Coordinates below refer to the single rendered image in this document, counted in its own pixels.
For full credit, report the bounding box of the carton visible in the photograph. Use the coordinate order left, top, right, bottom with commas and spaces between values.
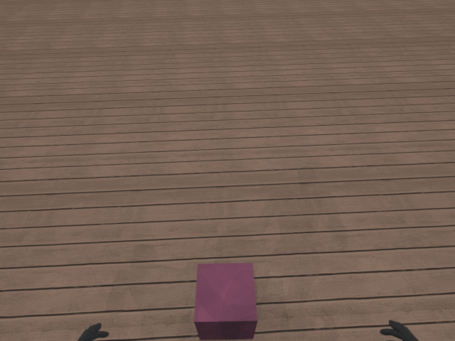
194, 263, 257, 340

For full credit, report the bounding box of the right robot hand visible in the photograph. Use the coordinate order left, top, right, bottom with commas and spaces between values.
380, 320, 419, 341

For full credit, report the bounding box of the left robot hand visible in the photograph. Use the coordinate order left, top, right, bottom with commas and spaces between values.
78, 323, 109, 341

